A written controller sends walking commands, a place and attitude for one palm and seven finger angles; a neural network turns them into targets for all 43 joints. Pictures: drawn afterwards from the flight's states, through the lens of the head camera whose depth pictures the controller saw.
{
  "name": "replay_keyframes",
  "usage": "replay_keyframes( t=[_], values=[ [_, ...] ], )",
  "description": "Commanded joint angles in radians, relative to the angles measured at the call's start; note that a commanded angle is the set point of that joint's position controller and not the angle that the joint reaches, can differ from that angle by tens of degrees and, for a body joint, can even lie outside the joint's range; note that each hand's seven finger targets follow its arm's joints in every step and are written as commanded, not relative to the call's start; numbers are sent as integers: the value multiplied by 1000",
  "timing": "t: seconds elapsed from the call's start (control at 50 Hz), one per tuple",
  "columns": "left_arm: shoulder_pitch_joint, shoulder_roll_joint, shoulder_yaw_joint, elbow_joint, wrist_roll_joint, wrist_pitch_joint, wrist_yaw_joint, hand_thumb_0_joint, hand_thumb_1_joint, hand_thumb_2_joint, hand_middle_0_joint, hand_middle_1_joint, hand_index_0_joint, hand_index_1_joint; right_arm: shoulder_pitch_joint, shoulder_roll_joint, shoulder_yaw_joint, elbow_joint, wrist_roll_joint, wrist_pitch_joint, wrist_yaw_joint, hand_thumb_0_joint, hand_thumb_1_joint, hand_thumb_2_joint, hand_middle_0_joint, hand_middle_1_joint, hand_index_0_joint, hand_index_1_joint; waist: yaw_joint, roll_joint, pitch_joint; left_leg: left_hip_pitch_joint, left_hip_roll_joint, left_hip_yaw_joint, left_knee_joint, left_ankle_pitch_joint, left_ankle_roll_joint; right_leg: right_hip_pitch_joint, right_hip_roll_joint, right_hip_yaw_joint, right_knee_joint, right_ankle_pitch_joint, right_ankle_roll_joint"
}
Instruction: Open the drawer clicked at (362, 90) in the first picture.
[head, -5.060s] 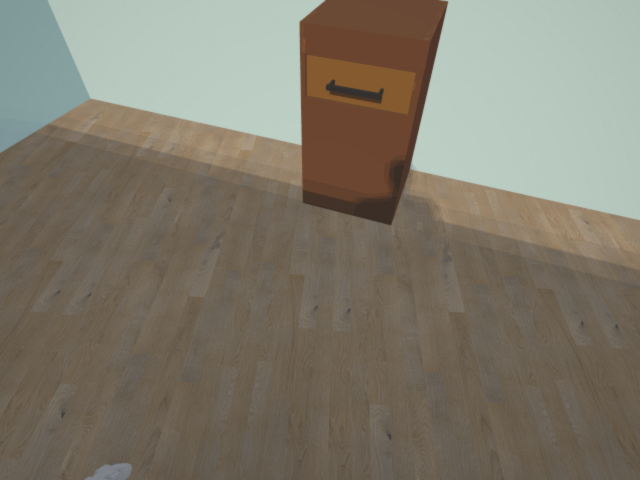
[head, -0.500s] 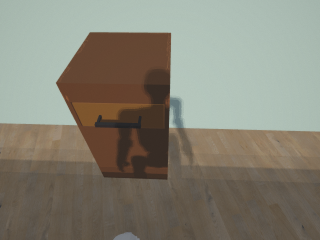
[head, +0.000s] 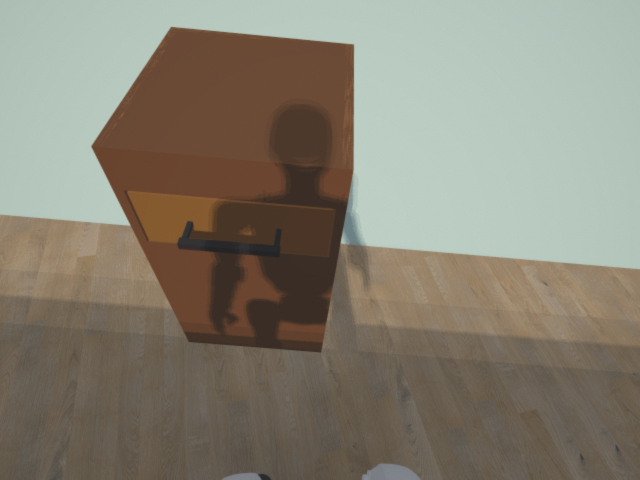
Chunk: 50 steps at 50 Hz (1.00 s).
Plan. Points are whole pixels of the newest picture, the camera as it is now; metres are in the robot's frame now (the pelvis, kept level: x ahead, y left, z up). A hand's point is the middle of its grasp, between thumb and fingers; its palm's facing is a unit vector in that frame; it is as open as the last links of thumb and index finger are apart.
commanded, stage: come to a stop and stand still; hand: left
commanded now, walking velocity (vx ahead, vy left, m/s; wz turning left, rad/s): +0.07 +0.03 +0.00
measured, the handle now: (231, 239) +0.54 +0.21 -0.15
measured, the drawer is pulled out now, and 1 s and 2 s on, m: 0.00 0.00 0.00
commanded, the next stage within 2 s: look again from close up in 1.24 s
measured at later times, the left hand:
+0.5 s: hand out of the picture -0.03 +0.10 -0.14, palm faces +0.13 -0.95 -0.28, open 7.3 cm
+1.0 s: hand out of the picture -0.05 +0.15 -0.18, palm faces +0.11 -0.98 -0.15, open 7.4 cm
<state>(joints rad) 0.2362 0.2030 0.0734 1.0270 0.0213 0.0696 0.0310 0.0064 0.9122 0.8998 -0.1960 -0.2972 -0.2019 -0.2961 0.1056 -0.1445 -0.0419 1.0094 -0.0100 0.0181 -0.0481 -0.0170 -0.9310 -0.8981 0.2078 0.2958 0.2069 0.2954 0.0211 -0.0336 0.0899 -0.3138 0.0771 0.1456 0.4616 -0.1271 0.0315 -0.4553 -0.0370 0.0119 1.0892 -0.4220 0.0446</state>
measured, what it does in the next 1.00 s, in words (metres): steps on the spot: right foot, then left foot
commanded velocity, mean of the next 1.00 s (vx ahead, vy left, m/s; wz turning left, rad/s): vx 0.05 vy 0.09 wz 0.00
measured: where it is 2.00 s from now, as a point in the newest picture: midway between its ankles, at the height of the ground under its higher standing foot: outside the picture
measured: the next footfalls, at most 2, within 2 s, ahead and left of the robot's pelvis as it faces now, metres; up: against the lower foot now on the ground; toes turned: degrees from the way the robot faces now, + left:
right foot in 0.16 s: +0.01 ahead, -0.16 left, +0.00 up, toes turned -3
left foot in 0.76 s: -0.02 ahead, +0.10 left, +0.00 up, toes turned +5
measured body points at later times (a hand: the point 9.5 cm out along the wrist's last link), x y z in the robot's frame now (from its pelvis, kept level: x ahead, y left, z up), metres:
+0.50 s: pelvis -0.03 -0.08 +0.01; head -0.01 -0.13 +0.46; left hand -0.04 +0.15 -0.12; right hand -0.06 -0.32 -0.16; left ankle -0.08 +0.09 -0.66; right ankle -0.03 -0.16 -0.74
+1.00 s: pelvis -0.02 -0.01 +0.00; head -0.01 +0.00 +0.45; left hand -0.05 +0.20 -0.16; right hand +0.06 -0.23 -0.14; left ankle -0.06 +0.10 -0.74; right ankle -0.03 -0.16 -0.74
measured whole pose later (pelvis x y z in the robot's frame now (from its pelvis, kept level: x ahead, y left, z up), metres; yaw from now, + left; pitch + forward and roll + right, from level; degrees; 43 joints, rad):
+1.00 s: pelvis -0.02 -0.01 +0.00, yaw +2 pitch +0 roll +0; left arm 0.30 0.14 0.01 1.15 0.02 0.01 0.02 0.01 0.91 0.90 -0.20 -0.30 -0.20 -0.30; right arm 0.18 -0.15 -0.01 1.05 0.00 -0.02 -0.04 -0.01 -0.94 -0.90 0.21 0.30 0.20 0.30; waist 0.05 -0.03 0.00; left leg -0.15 0.01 0.06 0.42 -0.28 0.01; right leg -0.18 -0.08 -0.05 0.42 -0.24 0.05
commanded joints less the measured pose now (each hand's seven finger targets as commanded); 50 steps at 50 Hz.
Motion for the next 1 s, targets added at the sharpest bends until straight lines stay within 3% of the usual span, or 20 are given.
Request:
replay_keyframes(
  t=[0.0,0.04,0.1,0.12,0.14,0.16,0.18,0.2,0.24,0.28,0.42,0.58,0.66,0.7,0.72,0.74,0.78,0.82,0.9,0.98],
  values=[
    [93,17,4,-41,1,0,-6,0,900,900,-200,-300,-200,-300,53,-181,-44,-37,-15,2,7,0,-900,-900,200,300,200,300,-23,266,-121,44,226,-197,-209,-35,125,78,-19,-35,-150,-11,-13],
    [89,5,-7,-43,-2,-15,-6,0,900,900,-200,-300,-200,-300,66,-188,-45,-33,-20,6,18,0,-900,-900,200,300,200,300,-28,296,-111,17,222,-234,-238,-224,117,140,-15,-63,-282,-40,-28],
    [199,13,-15,4,-1,-43,-2,0,900,900,-200,-300,-200,-300,84,-177,-42,-19,-15,13,33,0,-900,-900,200,300,200,300,22,181,-110,-86,130,-173,-173,-389,36,355,12,-107,-624,105,-35],
    [199,64,-14,3,10,-54,2,0,900,900,-200,-300,-200,-300,110,-125,-33,-15,-4,17,40,0,-900,-900,200,300,200,300,19,31,-84,-123,47,-106,-40,-378,-15,350,-60,-9,-774,54,-48],
    [148,149,-6,-25,17,-63,5,0,900,900,-200,-300,-200,-300,114,-52,-18,-42,7,25,45,0,-900,-900,200,300,200,300,0,-230,-23,-189,-37,-70,154,-356,-65,217,-278,316,-962,-228,-119],
    [74,196,-1,-68,9,-53,7,0,900,900,-200,-300,-200,-300,65,-106,-30,-68,-6,35,49,0,-900,-900,200,300,200,300,17,-223,65,-172,-27,-130,283,-347,-53,25,-365,392,-1049,-350,-157],
    [16,189,2,-81,10,-55,9,0,900,900,-200,-300,-200,-300,71,-119,-34,-63,-12,39,54,0,-900,-900,200,300,200,300,-8,-173,74,-161,-24,-165,361,-291,-45,-25,-354,366,-1053,-316,-159],
    [-13,177,6,-82,5,-66,12,0,900,900,-200,-300,-200,-300,93,-119,-33,-43,-15,41,52,0,-900,-900,200,300,200,300,-17,-233,103,-185,-31,-186,402,-239,-41,-9,-308,340,-1038,-224,-134],
    [-46,133,-2,-89,1,-73,8,0,900,900,-200,-300,-200,-300,195,-128,-39,4,-16,34,58,0,-900,-900,200,300,200,300,-50,-162,86,-164,-33,-168,482,-147,-48,52,-249,188,-965,-38,-118],
    [0,126,2,-83,-4,-81,3,0,900,900,-200,-300,-200,-300,238,-125,-38,19,-14,27,59,0,-900,-900,200,300,200,300,-36,-125,22,-198,-51,-152,518,-110,-65,193,-224,122,-913,113,-114],
    [159,106,10,-26,-2,-88,12,0,900,900,-200,-300,-200,-300,181,-125,-33,-10,-17,23,49,0,-900,-900,200,300,200,300,40,-117,-63,-275,-35,-166,494,-170,-89,436,-290,174,-852,303,-175],
    [159,109,10,9,12,-85,9,0,900,900,-200,-300,-200,-300,150,-93,-10,-16,-5,8,44,0,-900,-900,200,300,200,300,36,-153,-82,-105,-46,-125,237,-273,-68,384,-280,173,-835,386,-214],
    [105,104,0,33,3,-77,4,0,900,900,-200,-300,-200,-300,213,-73,3,21,2,-7,34,0,-900,-900,200,300,200,300,-15,-153,-86,151,-75,-79,-26,-94,-56,242,-194,79,-771,344,-144],
    [108,49,-17,40,-7,-71,2,0,900,900,-200,-300,-200,-300,240,-117,2,38,1,-25,25,0,-900,-900,200,300,200,300,-26,-19,-92,274,10,-144,-119,6,-33,145,-107,26,-678,229,-86],
    [130,15,-26,43,-8,-67,-1,0,900,900,-200,-300,-200,-300,219,-161,-4,28,-1,-28,21,0,-900,-900,200,300,200,300,-11,107,-86,243,112,-260,-140,0,5,106,-61,-12,-645,138,-60],
    [135,-13,-32,48,-5,-65,0,0,900,900,-200,-300,-200,-300,190,-187,-5,16,-7,-23,19,0,-900,-900,200,300,200,300,-3,153,-49,140,171,-301,-197,-94,41,141,-44,-58,-631,95,-46],
    [115,-17,-39,63,3,-64,-4,0,900,900,-200,-300,-200,-300,133,-164,4,17,-9,-18,16,0,-900,-900,200,300,200,300,7,126,52,2,116,-267,-240,-240,28,186,-34,-63,-647,177,-42],
    [127,5,-43,81,1,-62,-5,0,900,900,-200,-300,-200,-300,133,-148,15,22,-2,-24,11,0,-900,-900,200,300,200,300,9,225,45,28,89,-243,-240,-138,19,218,-48,-57,-655,223,-40],
    [145,23,-47,109,-3,-74,-3,0,900,900,-200,-300,-200,-300,159,-121,20,36,1,-37,6,0,-900,-900,200,300,200,300,1,117,-66,161,51,-174,-126,150,3,272,-74,-28,-705,351,-38],
    [117,27,-46,106,-7,-78,1,0,900,900,-200,-300,-200,-300,185,-123,20,51,2,-44,3,0,-900,-900,200,300,200,300,-9,49,-108,206,53,-163,-98,293,-6,309,-81,-38,-694,421,-38]
  ],
)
